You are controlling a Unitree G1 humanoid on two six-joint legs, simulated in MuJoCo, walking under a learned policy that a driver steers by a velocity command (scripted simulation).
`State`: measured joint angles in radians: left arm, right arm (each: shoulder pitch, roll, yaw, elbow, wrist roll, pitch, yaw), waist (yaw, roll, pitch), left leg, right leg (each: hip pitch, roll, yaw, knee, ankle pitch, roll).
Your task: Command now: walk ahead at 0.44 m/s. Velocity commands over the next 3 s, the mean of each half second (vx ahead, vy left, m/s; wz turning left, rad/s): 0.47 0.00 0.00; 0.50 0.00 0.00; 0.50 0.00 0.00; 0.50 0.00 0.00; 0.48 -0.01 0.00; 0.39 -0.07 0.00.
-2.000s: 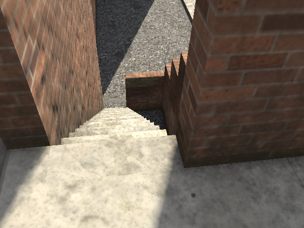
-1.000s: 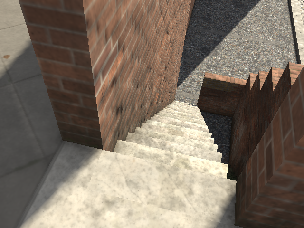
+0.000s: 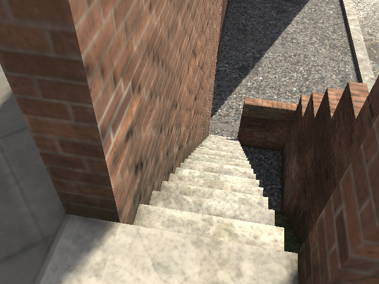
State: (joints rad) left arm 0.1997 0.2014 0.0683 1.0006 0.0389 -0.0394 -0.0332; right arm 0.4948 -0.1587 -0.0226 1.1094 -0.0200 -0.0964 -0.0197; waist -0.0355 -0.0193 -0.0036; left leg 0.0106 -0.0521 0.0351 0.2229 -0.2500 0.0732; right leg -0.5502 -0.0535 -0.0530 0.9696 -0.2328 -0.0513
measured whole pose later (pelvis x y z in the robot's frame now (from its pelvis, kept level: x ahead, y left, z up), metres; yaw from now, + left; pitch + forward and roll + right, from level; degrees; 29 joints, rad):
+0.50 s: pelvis +0.28 -0.05 +0.00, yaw -1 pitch +0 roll +0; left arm 0.41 0.22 0.05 1.03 0.02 -0.08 0.01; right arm 0.17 -0.20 -0.04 0.88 -0.03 -0.03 0.01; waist 0.01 0.01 0.03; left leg -0.62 0.08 0.02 1.02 -0.16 0.08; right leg -0.12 0.08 -0.10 0.32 -0.20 -0.11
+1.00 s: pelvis +0.52 -0.04 +0.00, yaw -1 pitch -1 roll +1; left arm 0.15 0.31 0.03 0.88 0.05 0.05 -0.03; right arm 0.41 -0.22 -0.06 0.99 0.01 -0.11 -0.02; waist -0.03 -0.07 0.02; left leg -0.10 -0.03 0.08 0.27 -0.16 0.05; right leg -0.57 -0.06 0.09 0.91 -0.12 -0.03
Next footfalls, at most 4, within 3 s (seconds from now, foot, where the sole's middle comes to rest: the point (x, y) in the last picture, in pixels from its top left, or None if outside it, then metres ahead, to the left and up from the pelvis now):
0.24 right None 0.30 -0.10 -0.78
0.72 left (170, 274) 0.55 0.06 -0.78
1.34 right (242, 244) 0.77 -0.26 -1.00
1.84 left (199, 207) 1.09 -0.09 -1.21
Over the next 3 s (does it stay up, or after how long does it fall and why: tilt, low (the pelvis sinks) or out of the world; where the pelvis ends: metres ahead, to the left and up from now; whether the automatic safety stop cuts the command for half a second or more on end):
stays up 1.57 -0.33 -1.01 its command is cut before an obstacle after 2.4 s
